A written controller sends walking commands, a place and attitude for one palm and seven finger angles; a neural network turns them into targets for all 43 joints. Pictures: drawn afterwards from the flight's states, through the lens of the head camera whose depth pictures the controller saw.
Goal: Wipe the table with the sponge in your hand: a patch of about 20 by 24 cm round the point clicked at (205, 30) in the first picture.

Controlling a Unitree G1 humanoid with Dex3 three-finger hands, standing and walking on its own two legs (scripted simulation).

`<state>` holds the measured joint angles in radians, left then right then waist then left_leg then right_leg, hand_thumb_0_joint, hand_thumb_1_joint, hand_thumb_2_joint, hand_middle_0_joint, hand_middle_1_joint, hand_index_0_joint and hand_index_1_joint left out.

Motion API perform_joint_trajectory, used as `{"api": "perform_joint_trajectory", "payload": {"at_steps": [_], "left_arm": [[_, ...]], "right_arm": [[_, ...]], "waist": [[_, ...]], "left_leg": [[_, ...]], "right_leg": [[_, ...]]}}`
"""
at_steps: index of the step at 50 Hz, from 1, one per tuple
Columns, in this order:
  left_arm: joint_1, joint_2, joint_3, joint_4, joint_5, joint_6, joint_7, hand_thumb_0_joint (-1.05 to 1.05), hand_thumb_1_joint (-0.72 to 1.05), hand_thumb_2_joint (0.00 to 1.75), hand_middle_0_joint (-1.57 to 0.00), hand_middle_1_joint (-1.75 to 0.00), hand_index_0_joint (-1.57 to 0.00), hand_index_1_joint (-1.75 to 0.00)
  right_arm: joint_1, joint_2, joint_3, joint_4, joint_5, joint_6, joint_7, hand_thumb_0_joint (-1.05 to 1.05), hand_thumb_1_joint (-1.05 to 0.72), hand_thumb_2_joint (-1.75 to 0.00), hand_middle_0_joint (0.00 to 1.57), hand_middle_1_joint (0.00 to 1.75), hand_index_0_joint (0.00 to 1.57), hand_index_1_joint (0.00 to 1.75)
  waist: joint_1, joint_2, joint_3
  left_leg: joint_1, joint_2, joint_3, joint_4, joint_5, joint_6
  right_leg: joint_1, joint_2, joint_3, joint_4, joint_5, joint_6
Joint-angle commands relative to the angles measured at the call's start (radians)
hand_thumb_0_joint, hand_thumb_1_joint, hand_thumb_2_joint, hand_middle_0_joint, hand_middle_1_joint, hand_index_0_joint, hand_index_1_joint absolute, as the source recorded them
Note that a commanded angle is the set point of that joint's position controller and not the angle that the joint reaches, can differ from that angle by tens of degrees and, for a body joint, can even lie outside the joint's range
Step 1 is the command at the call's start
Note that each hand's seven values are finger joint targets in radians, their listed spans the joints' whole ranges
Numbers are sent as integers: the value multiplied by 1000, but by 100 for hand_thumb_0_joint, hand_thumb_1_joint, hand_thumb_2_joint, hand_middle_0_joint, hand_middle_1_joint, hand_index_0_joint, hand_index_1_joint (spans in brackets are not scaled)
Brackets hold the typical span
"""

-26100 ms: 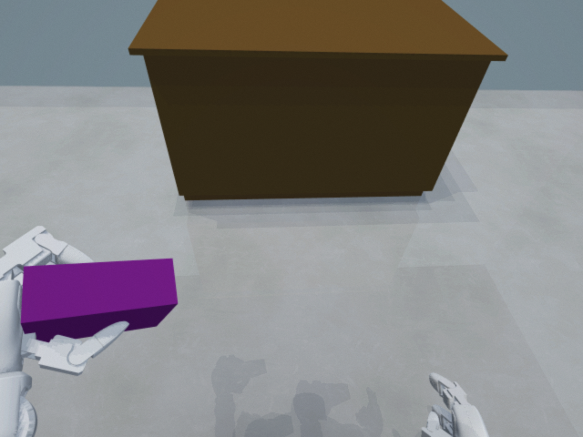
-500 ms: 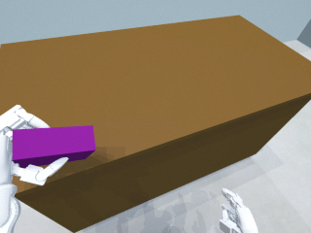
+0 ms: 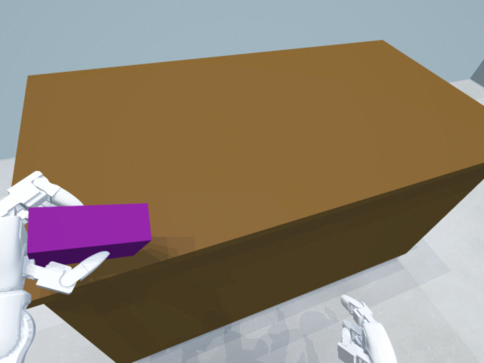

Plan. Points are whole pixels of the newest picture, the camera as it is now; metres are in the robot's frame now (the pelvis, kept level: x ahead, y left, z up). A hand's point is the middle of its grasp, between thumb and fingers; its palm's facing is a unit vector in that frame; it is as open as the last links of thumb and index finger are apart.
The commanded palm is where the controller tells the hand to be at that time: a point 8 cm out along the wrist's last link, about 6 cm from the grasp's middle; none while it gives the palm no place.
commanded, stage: look again from close up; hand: left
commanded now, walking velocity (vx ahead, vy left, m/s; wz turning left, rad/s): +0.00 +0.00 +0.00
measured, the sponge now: (108, 234) +0.24 +0.21 +0.12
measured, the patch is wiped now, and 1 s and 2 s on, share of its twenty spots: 0.00 0.00 0.00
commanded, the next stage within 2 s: come to a stop and stand still in 0.18 s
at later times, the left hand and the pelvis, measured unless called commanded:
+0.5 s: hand (97, 229) +0.23 +0.21 +0.16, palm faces +0.39 -0.84 -0.37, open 9.4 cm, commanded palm +0.17 +0.25 +0.18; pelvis +0.01 -0.03 +0.00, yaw +1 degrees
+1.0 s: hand (90, 243) +0.22 +0.22 +0.14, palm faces +0.33 -0.86 -0.38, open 9.4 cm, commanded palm +0.17 +0.26 +0.18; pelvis +0.01 -0.02 +0.00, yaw +0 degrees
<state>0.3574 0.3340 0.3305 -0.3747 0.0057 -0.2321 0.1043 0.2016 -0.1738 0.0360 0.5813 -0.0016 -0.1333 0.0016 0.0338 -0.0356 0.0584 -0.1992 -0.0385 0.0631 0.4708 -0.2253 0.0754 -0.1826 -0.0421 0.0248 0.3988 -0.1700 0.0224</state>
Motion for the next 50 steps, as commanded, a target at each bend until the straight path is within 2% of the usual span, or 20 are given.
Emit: {"api": "perform_joint_trajectory", "payload": {"at_steps": [1,5,19,25,26,30,31,32,33,34,35,36,37,40,43,44,45,46,48,50], "left_arm": [[-124,183,121,-289,-24,-79,23,0,10,130,-120,-160,-120,-160],[-78,186,119,-323,-26,-78,24,0,10,130,-120,-160,-120,-160],[-48,176,110,-284,-42,-51,25,0,10,130,-120,-160,-120,-160],[-1,205,146,-299,-47,-38,32,0,10,130,-120,-160,-120,-160],[0,172,115,-287,-49,-39,29,0,10,130,-120,-160,-120,-160],[8,199,144,-279,-49,-29,32,0,10,130,-120,-160,-120,-160],[5,164,111,-263,-52,-29,27,0,10,130,-120,-160,-120,-160],[-1036,992,691,-535,109,-131,21,0,10,130,-120,-160,-120,-160],[-431,350,286,82,6,-85,-21,0,10,130,-120,-160,-120,-160],[-169,270,213,-33,-33,-84,-16,0,10,130,-120,-160,-120,-160],[-73,112,96,12,-52,-61,-13,0,10,130,-120,-160,-120,-160],[-124,146,83,-134,-53,-72,-13,0,10,130,-120,-160,-120,-160],[-77,137,67,-188,-54,-74,-13,0,10,130,-120,-160,-120,-160],[39,125,36,-291,-53,-63,-2,0,10,130,-120,-160,-120,-160],[30,212,136,-300,-48,-57,14,0,10,130,-120,-160,-120,-160],[22,233,170,-285,-53,-60,17,0,10,130,-120,-160,-120,-160],[-4,305,241,-312,-54,-62,28,0,10,130,-120,-160,-120,-160],[-21,260,220,-293,-58,-68,25,0,10,130,-120,-160,-120,-160],[-75,247,204,-287,-58,-75,21,0,10,130,-120,-160,-120,-160],[-137,241,182,-307,-50,-81,19,0,10,130,-120,-160,-120,-160]], "right_arm": [[-105,-150,-60,-165,5,-53,-20,0,-90,-90,20,30,20,30],[-101,-152,-68,-168,9,-62,-21,0,-90,-90,20,30,20,30],[-95,-162,-81,-163,13,-44,-38,0,-90,-90,20,30,20,30],[-106,-159,-80,-162,15,-43,-43,0,-90,-90,20,30,20,30],[-94,-158,-77,-157,13,-38,-42,0,-90,-90,20,30,20,30],[-102,-159,-79,-157,15,-35,-46,0,-90,-90,20,30,20,30],[-92,-156,-75,-154,14,-30,-44,0,-90,-90,20,30,20,30],[14,-176,-76,-143,-44,-68,-39,0,-90,-90,20,30,20,30],[-56,-59,-38,-74,-5,-64,-41,0,-90,-90,20,30,20,30],[-55,-130,-84,-141,2,-78,-42,0,-90,-90,20,30,20,30],[-55,-144,-88,-149,23,-87,-26,0,-90,-90,20,30,20,30],[-40,-160,-95,-152,21,-84,-19,0,-90,-90,20,30,20,30],[-51,-161,-93,-149,19,-85,-7,0,-90,-90,20,30,20,30],[-99,-146,-75,-170,27,-89,10,0,-90,-90,20,30,20,30],[-89,-158,-78,-178,18,-81,-8,0,-90,-90,20,30,20,30],[-94,-155,-75,-180,17,-78,-18,0,-90,-90,20,30,20,30],[-109,-156,-73,-174,19,-72,-30,0,-90,-90,20,30,20,30],[-102,-150,-71,-174,15,-69,-38,0,-90,-90,20,30,20,30],[-101,-145,-66,-173,16,-71,-46,0,-90,-90,20,30,20,30],[-104,-142,-62,-168,16,-80,-48,0,-90,-90,20,30,20,30]], "waist": [[-5,124,-127],[-5,146,-155],[-5,71,-143],[0,66,-165],[-5,64,-167],[-3,67,-151],[-8,60,-151],[11,-47,-21],[-14,-64,-213],[28,20,-152],[10,169,-211],[1,241,-248],[6,254,-256],[11,122,-216],[4,-44,-177],[3,-59,-164],[1,-20,-152],[-6,7,-150],[-7,119,-111],[-9,179,-95]], "left_leg": [[-61,119,-126,-166,-31,-78],[-27,103,-106,-128,37,-70],[5,83,-95,-87,75,-56],[36,89,-96,-86,124,-57],[21,89,-97,-91,121,-57],[18,92,-99,-99,108,-58],[9,92,-100,-104,106,-57],[-132,118,-72,25,162,-47],[21,55,-81,-31,182,-48],[45,78,-80,-35,201,-64],[101,86,-54,-41,233,-62],[80,98,-76,-55,269,-56],[78,117,-89,-58,301,-53],[11,137,-102,-84,237,-45],[-61,120,-114,-93,107,-54],[-66,113,-114,-100,45,-54],[-57,109,-111,-107,19,-52],[-74,108,-119,-116,-5,-49],[-92,110,-121,-139,-66,-44],[-97,115,-115,-152,-113,-41]], "right_leg": [[109,8,-17,-28,59,-44],[113,3,-4,-31,121,-45],[65,-23,51,-69,123,-48],[66,-17,38,-59,150,-43],[80,-17,24,-54,139,-42],[69,-11,30,-61,135,-40],[76,-11,17,-58,127,-39],[-64,-43,67,-111,143,-31],[-11,-73,62,-43,165,-83],[21,-46,128,-73,245,-73],[59,-51,101,-15,251,-79],[83,-47,62,16,214,-65],[84,-33,50,26,190,-58],[99,-5,-1,42,146,-34],[97,-2,-3,11,88,-28],[77,-8,8,-4,51,-29],[62,-7,10,-8,39,-29],[68,-12,4,-3,21,-33],[56,-3,23,-4,2,-37],[55,4,19,-6,-5,-37]]}}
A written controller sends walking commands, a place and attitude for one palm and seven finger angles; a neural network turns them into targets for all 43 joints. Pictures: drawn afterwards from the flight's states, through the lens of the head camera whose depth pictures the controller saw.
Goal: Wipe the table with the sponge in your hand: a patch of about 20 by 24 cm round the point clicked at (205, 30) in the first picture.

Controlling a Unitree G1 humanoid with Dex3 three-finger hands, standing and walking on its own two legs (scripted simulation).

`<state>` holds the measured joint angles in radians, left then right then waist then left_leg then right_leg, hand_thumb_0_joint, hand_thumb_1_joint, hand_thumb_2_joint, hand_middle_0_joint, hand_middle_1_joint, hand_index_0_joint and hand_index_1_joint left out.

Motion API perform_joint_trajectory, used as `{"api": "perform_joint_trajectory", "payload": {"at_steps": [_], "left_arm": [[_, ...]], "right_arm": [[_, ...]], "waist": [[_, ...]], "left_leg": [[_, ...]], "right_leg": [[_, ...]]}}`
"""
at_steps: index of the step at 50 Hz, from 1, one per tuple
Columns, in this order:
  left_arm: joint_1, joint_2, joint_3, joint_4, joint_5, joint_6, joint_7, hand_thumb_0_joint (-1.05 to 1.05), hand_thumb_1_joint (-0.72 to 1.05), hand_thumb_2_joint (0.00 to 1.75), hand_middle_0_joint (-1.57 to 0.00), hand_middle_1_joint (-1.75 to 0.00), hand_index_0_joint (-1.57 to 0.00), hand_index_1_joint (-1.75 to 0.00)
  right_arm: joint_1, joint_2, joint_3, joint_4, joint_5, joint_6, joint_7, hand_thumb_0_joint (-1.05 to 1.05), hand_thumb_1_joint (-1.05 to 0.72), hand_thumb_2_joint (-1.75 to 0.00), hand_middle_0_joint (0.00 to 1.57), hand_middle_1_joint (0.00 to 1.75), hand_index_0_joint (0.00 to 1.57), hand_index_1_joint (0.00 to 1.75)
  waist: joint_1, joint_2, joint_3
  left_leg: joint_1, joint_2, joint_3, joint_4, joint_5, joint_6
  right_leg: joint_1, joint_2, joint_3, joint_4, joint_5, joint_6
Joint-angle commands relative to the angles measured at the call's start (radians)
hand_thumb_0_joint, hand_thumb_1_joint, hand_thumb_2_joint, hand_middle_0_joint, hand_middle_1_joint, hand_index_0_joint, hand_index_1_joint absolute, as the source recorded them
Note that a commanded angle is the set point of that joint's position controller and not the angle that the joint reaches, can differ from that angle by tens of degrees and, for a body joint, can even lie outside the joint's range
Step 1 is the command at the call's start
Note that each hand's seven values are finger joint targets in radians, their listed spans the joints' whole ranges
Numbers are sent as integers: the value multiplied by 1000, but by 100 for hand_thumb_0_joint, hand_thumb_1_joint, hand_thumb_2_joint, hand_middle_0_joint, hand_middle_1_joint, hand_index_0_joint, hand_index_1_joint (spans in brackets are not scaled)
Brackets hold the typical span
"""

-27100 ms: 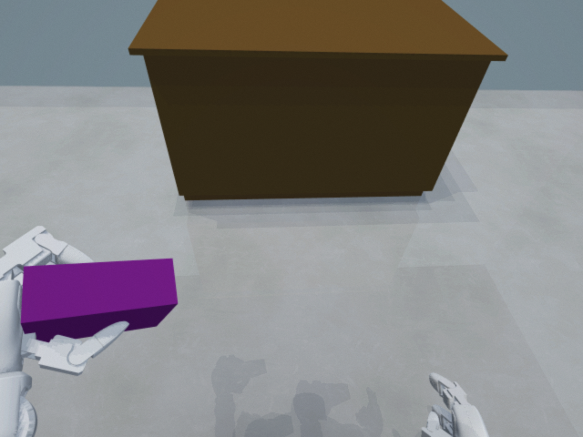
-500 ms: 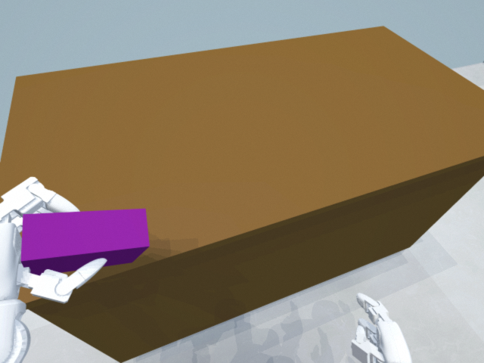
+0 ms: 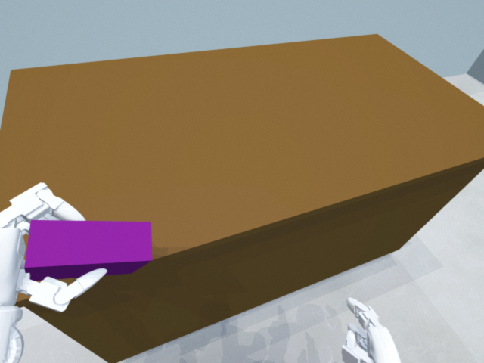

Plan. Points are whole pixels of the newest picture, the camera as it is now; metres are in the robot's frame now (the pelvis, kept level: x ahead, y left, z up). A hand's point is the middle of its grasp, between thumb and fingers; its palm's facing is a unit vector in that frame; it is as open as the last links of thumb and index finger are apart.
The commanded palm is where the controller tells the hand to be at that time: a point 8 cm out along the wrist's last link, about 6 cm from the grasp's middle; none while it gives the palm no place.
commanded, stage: come to a stop and stand still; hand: left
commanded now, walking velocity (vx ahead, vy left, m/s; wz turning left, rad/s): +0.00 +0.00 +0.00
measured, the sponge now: (108, 250) +0.23 +0.20 +0.11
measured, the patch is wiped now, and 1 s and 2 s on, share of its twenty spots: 0.00 0.00 0.00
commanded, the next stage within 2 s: look again from close up in 0.20 s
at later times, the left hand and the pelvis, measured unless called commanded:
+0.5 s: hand (43, 234) +0.22 +0.26 +0.16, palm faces +0.40 -0.84 -0.36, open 9.4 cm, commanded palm +0.16 +0.29 +0.18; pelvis +0.00 +0.01 +0.00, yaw +0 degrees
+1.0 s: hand (78, 244) +0.21 +0.22 +0.15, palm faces +0.28 -0.76 -0.59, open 9.4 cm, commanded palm +0.17 +0.28 +0.19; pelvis -0.01 -0.02 +0.00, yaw -1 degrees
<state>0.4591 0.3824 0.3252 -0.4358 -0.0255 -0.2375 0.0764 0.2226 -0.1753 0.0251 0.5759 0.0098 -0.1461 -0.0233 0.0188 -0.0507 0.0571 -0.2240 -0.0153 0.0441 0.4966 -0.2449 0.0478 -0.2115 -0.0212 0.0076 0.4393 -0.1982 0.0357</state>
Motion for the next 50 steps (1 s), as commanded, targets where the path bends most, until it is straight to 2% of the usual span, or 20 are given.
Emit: {"api": "perform_joint_trajectory", "payload": {"at_steps": [1,6,12,15,20,26,34,35,36,37,38,39,40,42,44,45,46,48,49,50], "left_arm": [[-253,170,163,-236,-15,-80,44,0,10,130,-120,-160,-120,-160],[-240,80,53,-231,4,-74,40,0,10,130,-120,-160,-120,-160],[-178,112,103,-187,8,-59,48,0,10,130,-120,-160,-120,-160],[-161,166,166,-211,1,-60,49,0,10,130,-120,-160,-120,-160],[-165,160,155,-278,-8,-70,42,0,10,130,-120,-160,-120,-160],[-140,113,108,-249,-7,-59,43,0,10,130,-120,-160,-120,-160],[-166,122,114,-226,-1,-53,48,0,10,130,-120,-160,-120,-160],[-1125,954,430,-622,48,-207,78,0,10,130,-120,-160,-120,-160],[-718,443,331,95,167,23,9,0,10,130,-120,-160,-120,-160],[-558,235,147,38,87,75,-17,0,10,130,-120,-160,-120,-160],[-512,236,173,-123,46,92,-18,0,10,130,-120,-160,-120,-160],[-400,127,102,-121,-11,145,-55,0,10,130,-120,-160,-120,-160],[-300,28,33,-99,-65,202,-83,0,10,130,-120,-160,-120,-160],[-223,88,28,-119,-50,273,-110,0,10,130,-120,-160,-120,-160],[-243,180,47,-89,50,307,-93,0,10,130,-120,-160,-120,-160],[-259,294,127,-131,100,312,-69,0,10,130,-120,-160,-120,-160],[-305,319,146,-180,149,301,-56,0,10,130,-120,-160,-120,-160],[-253,318,201,-195,145,257,-12,0,10,130,-120,-160,-120,-160],[-278,331,226,-234,131,222,8,0,10,130,-120,-160,-120,-160],[-359,398,282,-302,115,183,35,0,10,130,-120,-160,-120,-160]], "right_arm": [[-116,-145,-50,-156,1,-73,-23,0,-90,-90,20,30,20,30],[-96,-151,-53,-137,-1,-97,-5,0,-90,-90,20,30,20,30],[-98,-151,-58,-141,-2,-70,0,0,-90,-90,20,30,20,30],[-114,-149,-57,-151,-1,-58,-6,0,-90,-90,20,30,20,30],[-120,-143,-53,-164,1,-56,-8,0,-90,-90,20,30,20,30],[-105,-148,-57,-149,0,-56,-6,0,-90,-90,20,30,20,30],[-103,-153,-65,-147,3,-44,-9,0,-90,-90,20,30,20,30],[14,-187,126,-259,48,-34,-68,0,-90,-90,20,30,20,30],[-63,-140,-59,-98,-85,-64,-39,0,-90,-90,20,30,20,30],[-79,-155,-33,-107,-71,-80,15,0,-90,-90,20,30,20,30],[-57,-207,-60,-88,-73,-70,20,0,-90,-90,20,30,20,30],[-87,-185,-59,-93,-56,-72,8,0,-90,-90,20,30,20,30],[-133,-170,-40,-93,-30,-74,11,0,-90,-90,20,30,20,30],[-183,-204,-34,-86,-17,-58,16,0,-90,-90,20,30,20,30],[-207,-212,-21,-107,-16,-28,17,0,-90,-90,20,30,20,30],[-227,-222,-17,-128,-4,-9,13,0,-90,-90,20,30,20,30],[-243,-208,-20,-151,-25,-1,9,0,-90,-90,20,30,20,30],[-255,-179,-22,-151,-26,10,-11,0,-90,-90,20,30,20,30],[-258,-169,-23,-149,-27,8,-21,0,-90,-90,20,30,20,30],[-262,-163,-17,-147,-24,0,-33,0,-90,-90,20,30,20,30]], "waist": [[6,198,-99],[7,152,-132],[12,87,-130],[12,110,-125],[12,162,-151],[10,128,-162],[11,118,-131],[-60,382,-33],[57,282,-309],[-6,218,-219],[14,254,-401],[68,314,-427],[73,308,-393],[87,202,-218],[58,91,-58],[62,86,-44],[54,58,-82],[66,33,-112],[70,57,-142],[75,121,-180]], "left_leg": [[-81,95,-101,-184,-111,-10],[-16,87,-93,-162,0,-23],[-37,84,-98,-163,64,-38],[-37,75,-89,-162,62,-39],[-16,78,-84,-158,117,-36],[5,81,-82,-147,127,-37],[-26,82,-100,-175,56,-38],[-237,55,-116,-129,-38,-7],[126,76,-102,-112,433,-74],[172,79,-115,-100,665,-158],[325,107,-131,-62,750,-164],[370,101,-127,-63,749,-161],[359,97,-108,-70,665,-149],[148,73,-67,-86,382,-106],[-11,54,-73,-136,126,-68],[-34,52,-60,-152,68,-54],[-44,52,-65,-164,46,-49],[-37,45,-63,-154,-37,-43],[-26,39,-61,-147,-77,-41],[-4,29,-52,-141,-119,-39]], "right_leg": [[102,-15,28,-44,21,-49],[110,-5,19,-57,90,-46],[131,-6,14,-63,122,-43],[134,-6,15,-73,134,-44],[158,-4,0,-55,180,-41],[149,-8,0,-62,182,-38],[151,-5,4,-62,137,-40],[107,31,23,19,-70,3],[97,27,-42,68,92,-92],[-31,76,-100,32,94,-82],[-52,69,-90,79,102,-68],[-56,51,-75,79,66,-62],[-59,55,-75,73,40,-61],[-9,40,-113,24,109,-62],[-15,40,-119,15,44,-66],[-3,48,-110,12,16,-69],[14,47,-107,26,-7,-71],[1,51,-102,27,-79,-59],[-6,52,-92,21,-109,-57],[-7,54,-74,9,-145,-56]]}}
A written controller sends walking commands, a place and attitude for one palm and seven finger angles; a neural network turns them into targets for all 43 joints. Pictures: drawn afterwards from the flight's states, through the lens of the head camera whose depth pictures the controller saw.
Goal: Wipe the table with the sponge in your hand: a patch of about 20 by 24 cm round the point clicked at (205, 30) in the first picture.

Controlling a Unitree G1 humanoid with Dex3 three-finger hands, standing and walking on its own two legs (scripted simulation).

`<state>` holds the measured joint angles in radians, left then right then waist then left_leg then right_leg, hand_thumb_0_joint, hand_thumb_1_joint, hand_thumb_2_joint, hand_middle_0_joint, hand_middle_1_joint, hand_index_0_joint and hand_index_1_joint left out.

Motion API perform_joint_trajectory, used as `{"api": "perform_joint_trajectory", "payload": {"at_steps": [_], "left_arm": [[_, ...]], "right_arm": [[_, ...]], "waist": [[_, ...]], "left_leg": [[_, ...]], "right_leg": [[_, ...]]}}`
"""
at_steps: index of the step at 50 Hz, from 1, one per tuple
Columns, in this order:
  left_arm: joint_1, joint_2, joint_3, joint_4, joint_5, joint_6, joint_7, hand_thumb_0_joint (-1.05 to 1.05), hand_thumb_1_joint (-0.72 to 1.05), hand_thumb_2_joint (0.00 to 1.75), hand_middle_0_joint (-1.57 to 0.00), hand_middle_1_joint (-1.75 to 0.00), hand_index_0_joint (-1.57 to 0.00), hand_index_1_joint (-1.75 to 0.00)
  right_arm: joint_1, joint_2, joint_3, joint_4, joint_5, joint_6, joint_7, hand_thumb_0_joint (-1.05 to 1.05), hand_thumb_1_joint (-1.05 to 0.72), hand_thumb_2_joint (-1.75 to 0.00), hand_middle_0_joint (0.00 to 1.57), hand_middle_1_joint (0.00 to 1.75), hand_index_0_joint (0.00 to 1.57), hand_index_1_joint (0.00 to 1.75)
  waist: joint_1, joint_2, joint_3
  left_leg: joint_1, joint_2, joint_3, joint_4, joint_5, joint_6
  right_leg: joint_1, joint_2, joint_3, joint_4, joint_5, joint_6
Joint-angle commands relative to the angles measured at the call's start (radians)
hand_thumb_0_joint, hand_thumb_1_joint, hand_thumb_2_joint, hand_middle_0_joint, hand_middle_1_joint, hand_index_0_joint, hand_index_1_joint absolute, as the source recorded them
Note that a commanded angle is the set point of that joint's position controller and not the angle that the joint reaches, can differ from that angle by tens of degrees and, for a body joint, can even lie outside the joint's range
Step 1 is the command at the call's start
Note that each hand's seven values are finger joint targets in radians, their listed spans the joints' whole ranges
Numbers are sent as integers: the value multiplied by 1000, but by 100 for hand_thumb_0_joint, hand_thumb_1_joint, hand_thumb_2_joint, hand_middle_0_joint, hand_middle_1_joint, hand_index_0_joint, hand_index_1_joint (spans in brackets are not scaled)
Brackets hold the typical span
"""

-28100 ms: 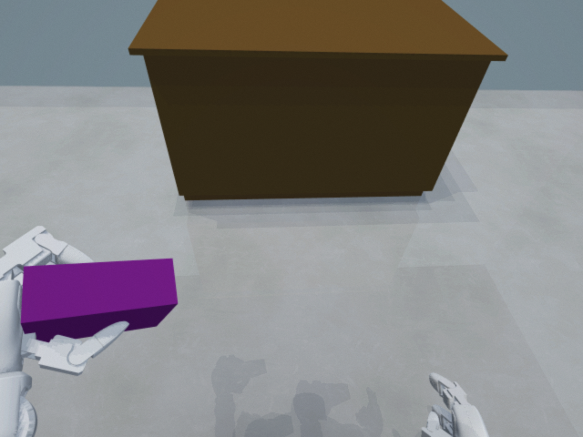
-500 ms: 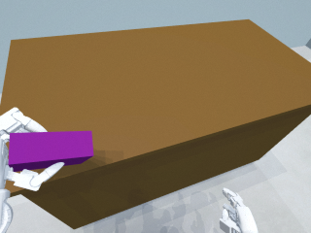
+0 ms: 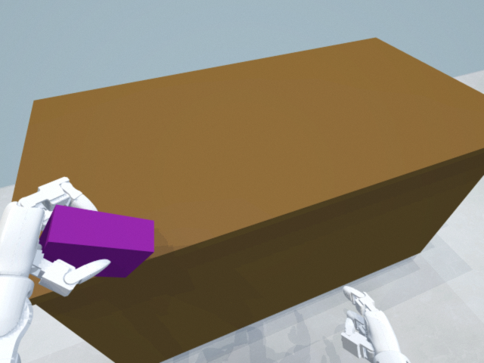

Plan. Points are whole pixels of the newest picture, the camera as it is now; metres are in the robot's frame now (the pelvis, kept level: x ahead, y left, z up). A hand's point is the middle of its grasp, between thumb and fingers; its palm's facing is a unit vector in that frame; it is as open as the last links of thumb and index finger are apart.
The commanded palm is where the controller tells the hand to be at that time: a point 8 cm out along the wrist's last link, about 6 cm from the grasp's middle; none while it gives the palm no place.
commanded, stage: turn the palm down, sponge in hand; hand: left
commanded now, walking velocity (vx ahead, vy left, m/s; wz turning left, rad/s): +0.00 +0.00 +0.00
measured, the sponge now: (111, 247) +0.24 +0.22 +0.11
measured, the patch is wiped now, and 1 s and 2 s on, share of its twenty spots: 0.00 0.00 0.00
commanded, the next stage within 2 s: move the sponge above the wiping area in 1.90 s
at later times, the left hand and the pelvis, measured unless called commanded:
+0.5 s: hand (99, 214) +0.25 +0.21 +0.18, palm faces +0.29 -0.52 -0.80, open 9.4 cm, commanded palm +0.20 +0.27 +0.22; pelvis +0.02 -0.05 -0.01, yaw -1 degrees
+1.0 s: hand (48, 201) +0.25 +0.28 +0.19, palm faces +0.33 -0.27 -0.90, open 9.4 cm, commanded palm +0.21 +0.28 +0.24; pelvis +0.02 +0.00 +0.00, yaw +0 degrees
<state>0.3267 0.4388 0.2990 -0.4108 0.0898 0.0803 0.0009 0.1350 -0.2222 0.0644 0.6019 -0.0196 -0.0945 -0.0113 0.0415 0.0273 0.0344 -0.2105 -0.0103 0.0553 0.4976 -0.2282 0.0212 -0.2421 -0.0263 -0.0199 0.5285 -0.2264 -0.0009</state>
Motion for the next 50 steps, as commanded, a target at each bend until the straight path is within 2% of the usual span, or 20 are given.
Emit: {"api": "perform_joint_trajectory", "payload": {"at_steps": [1,3,5,6,10,12,14,15,18,20,21,24,27,31,34,37,40,41,45,50], "left_arm": [[-276,292,267,-301,-7,-164,128,0,10,130,-120,-160,-120,-160],[-281,281,262,-197,-5,-210,151,0,10,130,-120,-160,-120,-160],[-336,338,259,-122,30,-204,150,0,10,130,-120,-160,-120,-160],[-344,308,210,-53,38,-180,133,0,10,130,-120,-160,-120,-160],[-406,356,115,70,72,-49,28,0,10,130,-120,-160,-120,-160],[-422,354,75,67,90,-16,-14,0,10,130,-120,-160,-120,-160],[-407,382,100,24,109,-31,-32,0,10,130,-120,-160,-120,-160],[-399,432,153,-9,113,-53,-30,0,10,130,-120,-160,-120,-160],[-242,449,250,-73,111,-121,-14,0,10,130,-120,-160,-120,-160],[-179,526,354,-125,112,-142,21,0,10,130,-120,-160,-120,-160],[-143,458,319,-155,114,-138,38,0,10,130,-120,-160,-120,-160],[-39,428,323,-158,118,-84,88,0,10,130,-120,-160,-120,-160],[-9,416,285,-140,148,11,102,0,10,130,-120,-160,-120,-160],[-90,420,216,-144,205,106,71,0,10,130,-120,-160,-120,-160],[-172,424,165,-179,244,102,35,0,10,130,-120,-160,-120,-160],[-240,408,111,-243,308,71,34,0,10,130,-120,-160,-120,-160],[-257,457,133,-270,380,84,56,0,10,130,-120,-160,-120,-160],[-273,424,105,-257,406,94,63,0,10,130,-120,-160,-120,-160],[-302,463,147,-193,456,194,83,0,10,130,-120,-160,-120,-160],[-411,392,20,-122,513,339,34,0,10,130,-120,-160,-120,-160]], "right_arm": [[-173,-96,-55,-162,4,-62,-52,0,-90,-90,20,30,20,30],[-132,-102,-64,-109,3,-75,-65,0,-90,-90,20,30,20,30],[-117,-118,-65,-93,1,-77,-77,0,-90,-90,20,30,20,30],[-119,-119,-65,-83,0,-74,-84,0,-90,-90,20,30,20,30],[-155,-147,-62,-92,22,-58,-118,0,-90,-90,20,30,20,30],[-164,-146,-67,-99,29,-55,-127,0,-90,-90,20,30,20,30],[-172,-146,-74,-113,29,-61,-130,0,-90,-90,20,30,20,30],[-184,-147,-75,-123,32,-71,-129,0,-90,-90,20,30,20,30],[-159,-134,-86,-126,19,-70,-120,0,-90,-90,20,30,20,30],[-145,-139,-96,-128,21,-66,-110,0,-90,-90,20,30,20,30],[-139,-123,-92,-137,21,-60,-104,0,-90,-90,20,30,20,30],[-98,-136,-105,-136,35,-42,-100,0,-90,-90,20,30,20,30],[-87,-156,-114,-144,40,-21,-105,0,-90,-90,20,30,20,30],[-109,-168,-109,-159,54,-24,-128,0,-90,-90,20,30,20,30],[-134,-160,-95,-167,60,-44,-149,0,-90,-90,20,30,20,30],[-152,-145,-83,-167,55,-75,-156,0,-90,-90,20,30,20,30],[-189,-141,-69,-169,54,-82,-152,0,-90,-90,20,30,20,30],[-181,-131,-62,-167,45,-80,-147,0,-90,-90,20,30,20,30],[-243,-131,-51,-150,55,-49,-123,0,-90,-90,20,30,20,30],[-329,-131,-28,-147,71,-8,-105,0,-90,-90,20,30,20,30]], "waist": [[49,85,-160],[31,102,-129],[6,109,-103],[0,92,-91],[-7,73,-35],[6,28,-44],[26,-36,-67],[37,-63,-100],[79,-111,-162],[102,-45,-230],[103,-18,-247],[95,60,-206],[82,5,-171],[56,-21,-160],[47,-47,-160],[47,28,-201],[67,71,-207],[70,80,-214],[96,122,-174],[92,101,-130]], "left_leg": [[-16,17,-56,-135,-156,-17],[-17,10,-54,-111,-189,-17],[-18,-3,-36,-79,-193,-8],[-26,-7,-28,-72,-186,-5],[-37,-15,-3,-26,-139,-7],[-47,-8,-12,-11,-112,-7],[-50,-2,-32,5,-76,-4],[-59,0,-41,26,-56,-10],[-88,4,-69,62,24,-12],[-83,-4,-70,75,88,-14],[-79,-6,-64,69,127,-13],[-58,-7,-37,45,174,-9],[-65,3,-26,36,196,-6],[-36,0,-12,26,194,10],[-4,-8,-20,4,143,20],[55,-11,-30,-13,146,22],[62,-10,-50,-40,149,12],[54,-8,-50,-50,160,10],[36,5,-75,-101,181,-10],[24,16,-92,-166,136,-19]], "right_leg": [[19,51,-37,-91,-142,-23],[-12,44,-23,-112,-171,-18],[-32,27,10,-154,-209,-11],[-23,13,22,-172,-227,-8],[-12,-33,124,-241,-338,-5],[14,-50,159,-247,-375,-4],[31,-57,173,-236,-363,-3],[50,-61,204,-226,-343,1],[113,-86,222,-165,-109,19],[160,-83,218,-112,68,15],[170,-79,192,-78,171,13],[134,-43,126,-54,285,8],[137,-39,101,-43,350,20],[98,-19,64,-59,278,25],[61,-4,46,-90,144,26],[51,5,34,-97,106,10],[67,16,27,-102,73,-9],[76,12,12,-98,77,-13],[129,21,14,-120,80,-35],[143,31,-2,-145,49,-41]]}}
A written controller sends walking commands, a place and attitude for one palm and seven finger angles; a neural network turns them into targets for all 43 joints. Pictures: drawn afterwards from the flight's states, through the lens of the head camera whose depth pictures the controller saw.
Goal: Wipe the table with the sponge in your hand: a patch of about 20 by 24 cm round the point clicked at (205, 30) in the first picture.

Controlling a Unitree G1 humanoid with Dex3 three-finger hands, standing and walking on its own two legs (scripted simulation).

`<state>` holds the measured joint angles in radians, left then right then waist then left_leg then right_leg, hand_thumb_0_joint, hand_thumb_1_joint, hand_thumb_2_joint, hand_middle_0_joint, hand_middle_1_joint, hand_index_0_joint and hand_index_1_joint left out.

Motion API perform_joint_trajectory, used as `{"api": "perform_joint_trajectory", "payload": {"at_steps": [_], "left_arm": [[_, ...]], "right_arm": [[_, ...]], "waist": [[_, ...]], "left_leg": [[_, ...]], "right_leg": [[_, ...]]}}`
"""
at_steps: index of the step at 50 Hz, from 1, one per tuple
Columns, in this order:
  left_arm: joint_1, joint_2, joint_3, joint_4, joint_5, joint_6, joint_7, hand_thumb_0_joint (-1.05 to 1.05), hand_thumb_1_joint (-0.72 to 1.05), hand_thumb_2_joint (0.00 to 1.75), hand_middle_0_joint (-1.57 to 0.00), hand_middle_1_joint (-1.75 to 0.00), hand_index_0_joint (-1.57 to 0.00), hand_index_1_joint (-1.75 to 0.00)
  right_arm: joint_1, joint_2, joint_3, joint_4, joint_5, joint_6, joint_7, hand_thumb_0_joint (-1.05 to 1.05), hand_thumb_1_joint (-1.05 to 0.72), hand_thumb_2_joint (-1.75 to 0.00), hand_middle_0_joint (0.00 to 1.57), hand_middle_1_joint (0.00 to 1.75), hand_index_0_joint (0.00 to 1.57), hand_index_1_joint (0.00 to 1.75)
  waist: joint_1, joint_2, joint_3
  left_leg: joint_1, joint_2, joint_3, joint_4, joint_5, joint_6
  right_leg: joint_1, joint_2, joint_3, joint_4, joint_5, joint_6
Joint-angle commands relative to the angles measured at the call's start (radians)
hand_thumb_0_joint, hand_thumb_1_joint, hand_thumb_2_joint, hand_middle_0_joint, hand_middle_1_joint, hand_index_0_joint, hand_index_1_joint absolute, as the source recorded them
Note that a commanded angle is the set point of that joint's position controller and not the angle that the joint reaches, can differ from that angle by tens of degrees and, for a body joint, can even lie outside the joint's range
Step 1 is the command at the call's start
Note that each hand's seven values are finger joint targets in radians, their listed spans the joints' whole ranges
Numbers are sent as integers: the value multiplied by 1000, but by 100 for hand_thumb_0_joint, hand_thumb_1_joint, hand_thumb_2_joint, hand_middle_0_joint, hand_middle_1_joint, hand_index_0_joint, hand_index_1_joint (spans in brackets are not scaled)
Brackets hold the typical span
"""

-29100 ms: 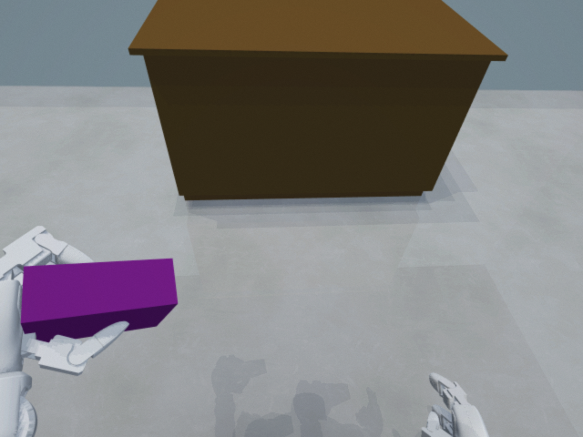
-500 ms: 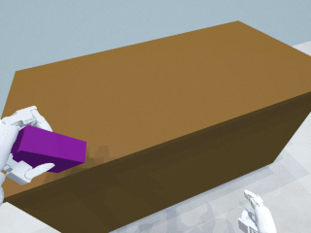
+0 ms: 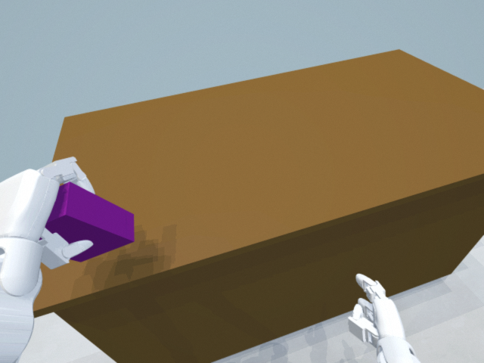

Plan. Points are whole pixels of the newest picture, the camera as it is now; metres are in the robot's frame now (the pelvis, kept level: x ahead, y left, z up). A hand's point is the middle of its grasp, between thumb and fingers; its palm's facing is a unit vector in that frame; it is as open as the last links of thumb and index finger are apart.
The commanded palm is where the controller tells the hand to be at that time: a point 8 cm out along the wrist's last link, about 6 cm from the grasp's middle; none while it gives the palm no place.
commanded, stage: turn the palm down, sponge in hand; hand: left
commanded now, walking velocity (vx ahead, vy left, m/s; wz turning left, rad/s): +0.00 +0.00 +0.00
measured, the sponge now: (87, 230) +0.24 +0.28 +0.14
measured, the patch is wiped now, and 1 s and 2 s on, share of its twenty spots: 0.00 0.00 0.00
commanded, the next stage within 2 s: move the sponge above the wiping area in 0.90 s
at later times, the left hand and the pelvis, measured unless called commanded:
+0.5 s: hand (59, 207) +0.24 +0.29 +0.19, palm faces +0.25 -0.11 -0.96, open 9.4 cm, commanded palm +0.19 +0.28 +0.25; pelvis +0.00 +0.00 +0.01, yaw +0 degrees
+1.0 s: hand (91, 225) +0.23 +0.25 +0.17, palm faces +0.17 -0.10 -0.98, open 9.4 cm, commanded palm +0.18 +0.25 +0.25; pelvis -0.01 -0.03 +0.00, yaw +0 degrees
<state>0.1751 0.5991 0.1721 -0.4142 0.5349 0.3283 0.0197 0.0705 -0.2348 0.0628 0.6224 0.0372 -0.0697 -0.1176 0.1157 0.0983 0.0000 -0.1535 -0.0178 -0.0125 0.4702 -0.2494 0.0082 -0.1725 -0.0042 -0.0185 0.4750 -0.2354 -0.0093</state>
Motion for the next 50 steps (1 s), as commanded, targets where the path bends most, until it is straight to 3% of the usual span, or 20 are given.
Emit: {"api": "perform_joint_trajectory", "payload": {"at_steps": [1,7,10,15,21,25,26,29,30,31,34,35,36,39,40,41,44,45,46,50], "left_arm": [[-284,208,98,-112,84,108,-5,0,10,130,-120,-160,-120,-160],[-372,180,-20,-172,182,129,-96,0,10,130,-120,-160,-120,-160],[-435,273,47,-228,255,127,-105,0,10,130,-120,-160,-120,-160],[-490,313,85,-176,313,141,-86,0,10,130,-120,-160,-120,-160],[-396,192,4,-105,279,174,-104,0,10,130,-120,-160,-120,-160],[-370,178,-16,-154,284,172,-114,0,10,130,-120,-160,-120,-160],[-374,165,-34,-128,289,168,-112,0,10,130,-120,-160,-120,-160],[-392,230,5,-162,311,150,-104,0,10,130,-120,-160,-120,-160],[-434,270,39,-210,322,150,-97,0,10,130,-120,-160,-120,-160],[-449,265,31,-193,331,144,-90,0,10,130,-120,-160,-120,-160],[-429,278,41,-144,342,130,-83,0,10,130,-120,-160,-120,-160],[-447,308,71,-158,346,134,-79,0,10,130,-120,-160,-120,-160],[-441,257,31,-118,338,133,-77,0,10,130,-120,-160,-120,-160],[-405,236,18,-70,307,128,-87,0,10,130,-120,-160,-120,-160],[-414,232,22,-82,301,133,-90,0,10,130,-120,-160,-120,-160],[-393,206,3,-42,289,132,-94,0,10,130,-120,-160,-120,-160],[-359,209,-3,-75,282,121,-106,0,10,130,-120,-160,-120,-160],[-363,227,19,-99,285,124,-107,0,10,130,-120,-160,-120,-160],[-358,206,-3,-83,285,121,-108,0,10,130,-120,-160,-120,-160],[-397,275,49,-133,308,103,-97,0,10,130,-120,-160,-120,-160]], "right_arm": [[-249,-122,-24,-169,10,-27,1,0,-90,-90,20,30,20,30],[-286,-111,-17,-181,10,-20,2,0,-90,-90,20,30,20,30],[-337,-110,-4,-196,6,-18,10,0,-90,-90,20,30,20,30],[-351,-104,-2,-168,4,5,34,0,-90,-90,20,30,20,30],[-342,-101,-9,-154,10,18,53,0,-90,-90,20,30,20,30],[-377,-93,-6,-181,24,16,53,0,-90,-90,20,30,20,30],[-345,-102,-9,-167,16,14,51,0,-90,-90,20,30,20,30],[-329,-110,-20,-167,10,17,46,0,-90,-90,20,30,20,30],[-374,-102,-10,-180,13,5,45,0,-90,-90,20,30,20,30],[-340,-103,-15,-172,2,-1,46,0,-90,-90,20,30,20,30],[-321,-105,-23,-152,1,7,51,0,-90,-90,20,30,20,30],[-361,-99,-15,-164,8,-3,51,0,-90,-90,20,30,20,30],[-335,-97,-18,-151,4,-5,53,0,-90,-90,20,30,20,30],[-329,-102,-28,-143,13,1,55,0,-90,-90,20,30,20,30],[-371,-94,-20,-155,23,-10,53,0,-90,-90,20,30,20,30],[-342,-101,-26,-146,15,-10,51,0,-90,-90,20,30,20,30],[-335,-104,-31,-154,18,-10,49,0,-90,-90,20,30,20,30],[-372,-97,-24,-167,23,-22,48,0,-90,-90,20,30,20,30],[-342,-102,-26,-161,16,-22,47,0,-90,-90,20,30,20,30],[-363,-99,-26,-167,15,-32,44,0,-90,-90,20,30,20,30]], "waist": [[14,20,-105],[4,18,-141],[29,41,-196],[45,68,-211],[35,-15,-199],[27,-10,-180],[21,-33,-182],[29,-3,-212],[36,11,-220],[38,6,-256],[38,1,-228],[47,13,-221],[38,-2,-212],[35,-29,-170],[34,-28,-152],[30,-66,-149],[30,-59,-162],[35,-44,-163],[30,-67,-172],[37,-27,-176]], "left_leg": [[-26,25,-24,-145,157,-3],[24,29,-54,-176,115,17],[15,29,-62,-173,158,23],[28,23,-62,-162,251,15],[48,12,-26,-127,304,15],[50,7,-21,-119,252,19],[41,7,-13,-118,243,21],[55,1,-19,-122,258,26],[61,-3,-24,-110,257,26],[63,-9,-11,-96,288,29],[69,-13,-15,-103,303,26],[68,-13,-21,-97,289,25],[57,-14,-8,-92,289,24],[43,-12,-10,-104,244,23],[44,-13,-13,-95,218,22],[28,-8,0,-90,205,23],[29,-14,0,-91,197,27],[33,-14,-2,-80,187,24],[22,-14,8,-76,184,26],[36,-18,0,-73,162,25]], "right_leg": [[79,6,-15,-91,62,-30],[89,20,-13,-92,59,-35],[148,38,18,-76,87,-50],[159,42,35,-82,110,-67],[131,19,8,-108,162,-55],[105,26,43,-118,129,-54],[104,16,13,-114,116,-46],[123,14,23,-110,127,-46],[122,29,68,-108,122,-59],[145,13,43,-95,150,-54],[130,14,48,-110,159,-52],[123,24,92,-111,142,-66],[123,11,55,-109,145,-55],[100,4,53,-129,115,-40],[75,13,92,-137,77,-49],[82,-1,62,-134,75,-37],[85,-5,60,-129,79,-27],[75,1,104,-134,56,-38],[83,-7,71,-128,53,-29],[60,2,114,-137,-2,-38]]}}
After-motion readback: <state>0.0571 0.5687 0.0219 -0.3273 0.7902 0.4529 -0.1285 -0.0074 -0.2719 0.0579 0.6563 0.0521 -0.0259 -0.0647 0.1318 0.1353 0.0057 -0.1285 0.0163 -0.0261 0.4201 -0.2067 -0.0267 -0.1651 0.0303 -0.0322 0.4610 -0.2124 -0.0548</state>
